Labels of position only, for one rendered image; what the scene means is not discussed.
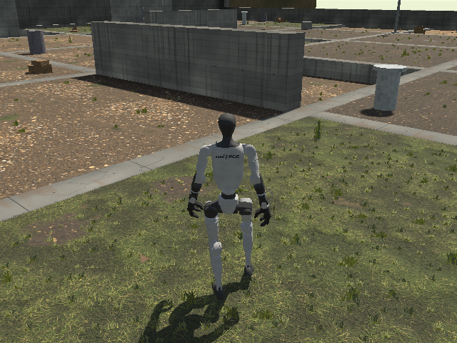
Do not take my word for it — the robot right forearm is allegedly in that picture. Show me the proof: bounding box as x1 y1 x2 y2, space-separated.
254 173 269 209

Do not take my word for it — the robot left forearm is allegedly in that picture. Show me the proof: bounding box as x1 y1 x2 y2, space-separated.
189 173 202 204

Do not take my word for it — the robot right hand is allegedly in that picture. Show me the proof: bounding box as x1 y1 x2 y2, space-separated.
254 207 271 227

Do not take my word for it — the robot left hand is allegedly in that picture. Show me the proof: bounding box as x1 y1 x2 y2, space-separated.
187 202 204 218

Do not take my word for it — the left robot upper arm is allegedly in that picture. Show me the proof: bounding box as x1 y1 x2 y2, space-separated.
194 144 213 184

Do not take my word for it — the humanoid robot head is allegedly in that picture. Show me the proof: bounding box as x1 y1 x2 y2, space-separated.
216 113 240 148

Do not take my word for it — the right robot upper arm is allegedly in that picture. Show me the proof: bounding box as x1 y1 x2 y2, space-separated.
243 144 261 184

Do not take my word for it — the robot right foot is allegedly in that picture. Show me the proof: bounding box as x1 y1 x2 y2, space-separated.
244 265 254 277

